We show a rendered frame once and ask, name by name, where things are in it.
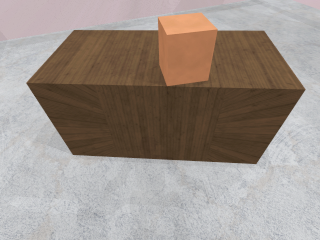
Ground pedestal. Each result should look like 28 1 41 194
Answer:
26 30 306 164

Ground carton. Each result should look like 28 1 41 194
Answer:
158 12 218 86

